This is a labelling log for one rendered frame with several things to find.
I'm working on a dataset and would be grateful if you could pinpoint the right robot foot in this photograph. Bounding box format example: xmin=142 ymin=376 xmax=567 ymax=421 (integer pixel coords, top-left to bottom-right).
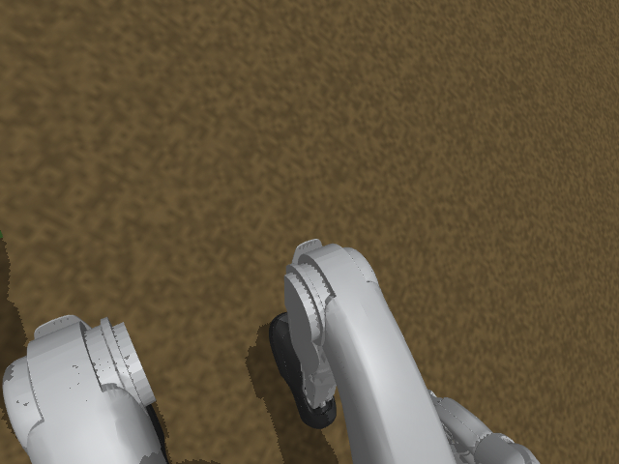
xmin=269 ymin=312 xmax=337 ymax=429

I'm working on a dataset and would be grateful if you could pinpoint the right robot hand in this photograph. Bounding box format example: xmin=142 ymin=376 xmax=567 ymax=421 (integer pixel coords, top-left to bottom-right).
xmin=428 ymin=390 xmax=493 ymax=464

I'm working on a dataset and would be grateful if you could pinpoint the left robot foot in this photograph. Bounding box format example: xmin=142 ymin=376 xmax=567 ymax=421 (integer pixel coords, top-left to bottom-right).
xmin=146 ymin=404 xmax=169 ymax=464

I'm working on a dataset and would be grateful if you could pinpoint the right robot arm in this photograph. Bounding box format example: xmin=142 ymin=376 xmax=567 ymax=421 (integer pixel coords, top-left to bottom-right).
xmin=474 ymin=433 xmax=541 ymax=464

